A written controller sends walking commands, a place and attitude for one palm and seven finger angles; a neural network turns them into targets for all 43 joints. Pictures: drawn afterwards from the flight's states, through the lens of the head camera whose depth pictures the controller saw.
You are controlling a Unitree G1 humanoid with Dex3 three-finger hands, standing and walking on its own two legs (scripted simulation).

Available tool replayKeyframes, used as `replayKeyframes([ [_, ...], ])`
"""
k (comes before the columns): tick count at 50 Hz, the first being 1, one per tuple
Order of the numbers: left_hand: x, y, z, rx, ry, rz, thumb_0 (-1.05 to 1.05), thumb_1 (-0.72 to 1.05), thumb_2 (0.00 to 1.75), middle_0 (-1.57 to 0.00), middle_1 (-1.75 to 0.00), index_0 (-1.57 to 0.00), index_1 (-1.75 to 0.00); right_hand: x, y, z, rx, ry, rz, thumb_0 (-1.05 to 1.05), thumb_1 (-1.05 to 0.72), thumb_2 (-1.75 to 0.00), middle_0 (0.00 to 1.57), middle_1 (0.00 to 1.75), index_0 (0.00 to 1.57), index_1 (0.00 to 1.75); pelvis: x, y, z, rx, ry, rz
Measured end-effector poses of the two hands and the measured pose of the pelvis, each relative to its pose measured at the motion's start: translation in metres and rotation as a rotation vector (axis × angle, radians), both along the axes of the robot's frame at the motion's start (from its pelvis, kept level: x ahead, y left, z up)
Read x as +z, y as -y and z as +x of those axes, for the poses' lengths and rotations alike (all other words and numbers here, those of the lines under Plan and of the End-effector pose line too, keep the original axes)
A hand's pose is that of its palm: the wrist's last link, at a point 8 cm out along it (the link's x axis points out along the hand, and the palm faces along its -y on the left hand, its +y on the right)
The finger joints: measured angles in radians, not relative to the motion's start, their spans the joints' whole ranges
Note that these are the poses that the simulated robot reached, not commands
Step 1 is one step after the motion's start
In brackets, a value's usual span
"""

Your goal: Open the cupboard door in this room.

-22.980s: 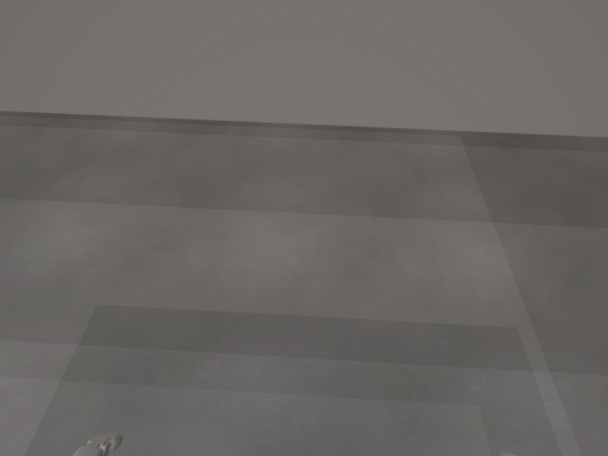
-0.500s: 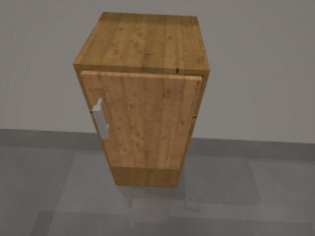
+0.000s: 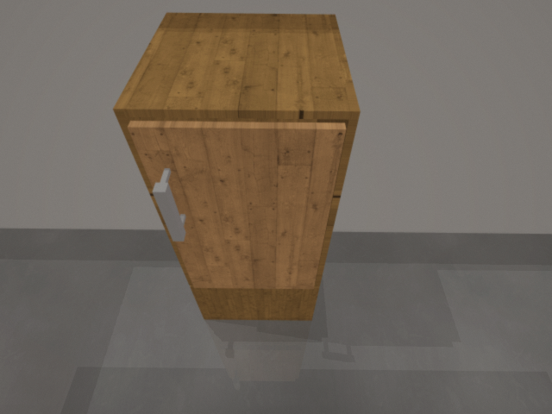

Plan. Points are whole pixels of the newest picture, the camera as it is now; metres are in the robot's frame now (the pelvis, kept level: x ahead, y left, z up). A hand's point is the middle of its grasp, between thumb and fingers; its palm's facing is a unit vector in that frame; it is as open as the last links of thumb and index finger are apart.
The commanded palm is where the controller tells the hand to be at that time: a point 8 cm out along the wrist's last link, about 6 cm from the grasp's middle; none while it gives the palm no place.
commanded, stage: look again from close up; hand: left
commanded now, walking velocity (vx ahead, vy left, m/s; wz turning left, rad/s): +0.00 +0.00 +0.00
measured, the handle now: (173, 206) +0.48 +0.24 -0.04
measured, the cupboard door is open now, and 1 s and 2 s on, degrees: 0 0 0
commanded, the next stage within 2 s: raise the hand with hooked fingers in 0.36 s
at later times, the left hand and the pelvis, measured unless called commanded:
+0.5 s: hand out of the picture -0.04 +0.21 -0.17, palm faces +0.08 -0.98 -0.17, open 7.4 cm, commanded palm +0.06 +0.26 -0.07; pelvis -0.04 +0.04 +0.00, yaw +1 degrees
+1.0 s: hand out of the picture +0.11 +0.23 -0.06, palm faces +0.17 -0.98 -0.05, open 9.3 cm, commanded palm +0.11 +0.29 -0.05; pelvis -0.07 +0.00 -0.10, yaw +4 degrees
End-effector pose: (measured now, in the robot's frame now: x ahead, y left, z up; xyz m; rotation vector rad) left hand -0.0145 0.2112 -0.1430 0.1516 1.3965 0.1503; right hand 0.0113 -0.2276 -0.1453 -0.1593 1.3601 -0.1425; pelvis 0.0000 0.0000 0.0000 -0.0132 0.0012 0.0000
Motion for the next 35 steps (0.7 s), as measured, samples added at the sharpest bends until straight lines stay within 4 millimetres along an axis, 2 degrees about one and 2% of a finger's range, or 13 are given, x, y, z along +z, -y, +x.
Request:
replayKeyframes([
  [6, -0.006, -0.012, -0.002, -0.001, 0.032, -0.009, 0.0, 0.9, 0.9, -0.2, -0.3, -0.2, -0.3, 0.001, -0.01, -0.001, 0.001, 0.056, -0.01, 0.0, -0.92, -0.9, 0.2, 0.3, 0.2, 0.3, -0.003, -0.011, -0.011, 0.003, 0.034, 0.005],
  [13, -0.005, -0.031, -0.007, 0.002, 0.073, -0.008, 0.0, 0.91, 0.9, -0.2, -0.3, -0.2, -0.3, 0.005, -0.022, -0.015, 0.016, 0.06, -0.014, 0.01, -0.93, -0.9, 0.2, 0.3, 0.2, 0.3, -0.002, -0.023, -0.026, 0.008, 0.043, 0.003],
  [24, -0.004, -0.043, -0.038, 0.007, 0.012, -0.013, 0.0, 0.91, 0.9, -0.2, -0.3, -0.19, -0.3, 0.008, -0.04, -0.045, 0.013, -0.002, 0.001, 0.0, -0.91, -0.9, 0.2, 0.3, 0.2, 0.3, 0.001, -0.036, -0.036, 0.007, 0.02, 0.0],
  [25, 0.001, -0.044, -0.032, 0.058, 0.052, -0.018, 0.0, 0.9, 0.9, -0.2, -0.3, -0.19, -0.3, 0.009, -0.04, -0.045, 0.008, 0.021, -0.006, 0.01, -0.92, -0.9, 0.2, 0.3, 0.2, 0.3, 0.0, -0.037, -0.038, 0.012, 0.02, -0.003],
  [28, 0.046, -0.059, 0.023, 0.111, 0.435, 0.056, 0.02, 0.91, 0.89, -0.2, -0.31, -0.2, -0.3, 0.019, -0.034, -0.026, 0.008, 0.219, -0.043, 0.01, -0.92, -0.9, 0.2, 0.3, 0.2, 0.3, -0.004, -0.037, -0.042, 0.02, 0.002, 0.015],
  [32, 0.11, -0.066, 0.1, 0.091, 0.939, 0.073, 0.02, 0.87, 0.88, -0.2, -0.34, -0.2, -0.33, 0.023, -0.022, 0.017, 0.072, 0.453, -0.065, 0.01, -0.92, -0.9, 0.2, 0.3, 0.2, 0.3, -0.017, -0.037, -0.053, 0.074, -0.045, 0.007],
  [35, 0.131, -0.065, 0.139, 0.021, 1.26, 0.02, 0.01, 0.82, 0.86, -0.2, -0.37, -0.2, -0.36, 0.024, -0.011, 0.055, 0.125, 0.597, -0.082, 0.01, -0.91, -0.9, 0.2, 0.3, 0.2, 0.3, -0.036, -0.033, -0.062, 0.064, -0.123, 0.002],
])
